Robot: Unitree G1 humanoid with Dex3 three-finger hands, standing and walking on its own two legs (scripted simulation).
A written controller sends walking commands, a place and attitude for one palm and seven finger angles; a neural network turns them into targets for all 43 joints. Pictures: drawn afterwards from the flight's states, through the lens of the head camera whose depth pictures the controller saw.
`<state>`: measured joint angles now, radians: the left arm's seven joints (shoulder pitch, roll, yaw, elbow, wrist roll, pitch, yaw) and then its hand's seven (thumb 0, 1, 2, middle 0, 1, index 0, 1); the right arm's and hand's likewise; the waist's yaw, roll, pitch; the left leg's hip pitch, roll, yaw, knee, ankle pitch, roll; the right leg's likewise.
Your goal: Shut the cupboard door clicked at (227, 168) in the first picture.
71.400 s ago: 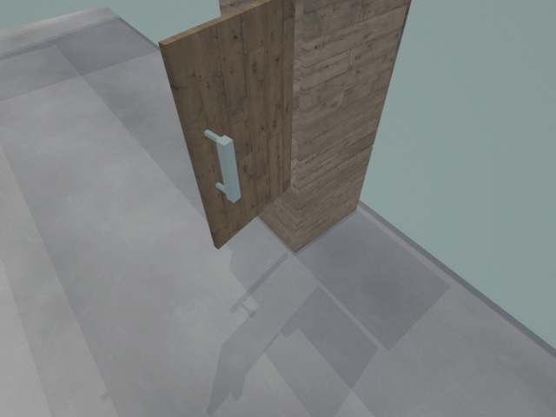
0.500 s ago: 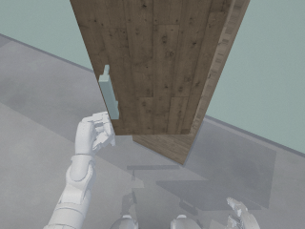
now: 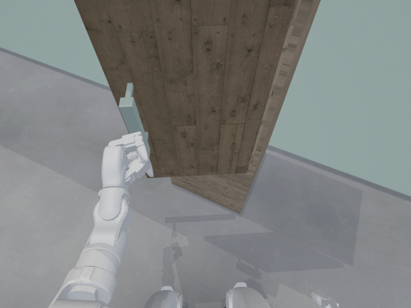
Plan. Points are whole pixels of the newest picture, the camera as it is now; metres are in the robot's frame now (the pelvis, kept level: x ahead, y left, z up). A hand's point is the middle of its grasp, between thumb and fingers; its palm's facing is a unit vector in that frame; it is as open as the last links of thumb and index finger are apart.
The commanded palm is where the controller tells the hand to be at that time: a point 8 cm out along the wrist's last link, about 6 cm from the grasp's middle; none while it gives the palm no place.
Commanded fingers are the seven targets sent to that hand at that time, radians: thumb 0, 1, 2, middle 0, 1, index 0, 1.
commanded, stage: bring the fist close to the handle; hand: left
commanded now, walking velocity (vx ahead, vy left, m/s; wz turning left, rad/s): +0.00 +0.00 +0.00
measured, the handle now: (137, 122) +0.49 +0.15 +0.04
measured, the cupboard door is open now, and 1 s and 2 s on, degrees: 29 14 4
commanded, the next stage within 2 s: push the door shut along its arc in 0.06 s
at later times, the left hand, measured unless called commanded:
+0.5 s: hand (149, 145) +0.43 +0.12 +0.05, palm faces -0.02 -1.00 -0.03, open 3.1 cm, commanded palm +0.42 +0.17 +0.05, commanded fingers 0.00 0.90 0.90 -1.30 -1.50 -1.30 -1.50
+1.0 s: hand (155, 124) +0.49 +0.11 +0.04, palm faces -0.14 -0.99 -0.04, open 3.1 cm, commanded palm +0.48 +0.15 +0.05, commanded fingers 0.00 0.90 0.90 -1.30 -1.50 -1.30 -1.50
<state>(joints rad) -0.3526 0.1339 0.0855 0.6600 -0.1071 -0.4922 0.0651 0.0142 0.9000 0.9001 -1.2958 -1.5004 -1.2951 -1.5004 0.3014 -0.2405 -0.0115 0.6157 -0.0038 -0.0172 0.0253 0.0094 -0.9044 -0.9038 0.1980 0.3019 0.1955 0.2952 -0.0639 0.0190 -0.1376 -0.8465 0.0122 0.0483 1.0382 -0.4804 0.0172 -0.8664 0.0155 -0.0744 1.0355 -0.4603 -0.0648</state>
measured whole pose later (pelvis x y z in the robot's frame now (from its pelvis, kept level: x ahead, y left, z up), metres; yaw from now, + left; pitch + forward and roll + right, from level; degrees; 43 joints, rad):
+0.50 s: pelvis -0.01 +0.01 -0.01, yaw +0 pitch +18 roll +0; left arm -0.62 0.18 0.13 0.93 -0.09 -0.51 -0.01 0.01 0.89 0.91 -1.31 -1.50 -1.30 -1.50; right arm 0.27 -0.24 0.00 0.63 0.00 -0.01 0.02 0.01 -0.90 -0.90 0.20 0.30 0.20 0.30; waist -0.09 0.02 -0.13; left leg -0.92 0.00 0.04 1.09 -0.48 0.03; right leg -0.93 0.01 -0.08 1.07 -0.46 -0.05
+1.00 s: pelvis -0.01 +0.02 -0.02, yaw +0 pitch +22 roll -2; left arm -0.92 0.32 0.19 1.19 -0.08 -0.48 -0.12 0.01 0.90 0.90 -1.31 -1.50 -1.31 -1.50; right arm 0.38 -0.27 0.00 0.66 -0.01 0.01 0.03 0.01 -0.90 -0.90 0.20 0.30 0.20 0.30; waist -0.18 0.04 -0.13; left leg -1.05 0.01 0.03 1.16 -0.50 0.05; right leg -1.05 0.01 -0.09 1.11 -0.46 -0.04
